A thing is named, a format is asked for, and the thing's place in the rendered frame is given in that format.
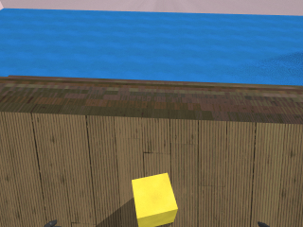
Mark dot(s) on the carton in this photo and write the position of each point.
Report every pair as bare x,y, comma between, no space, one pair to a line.
154,200

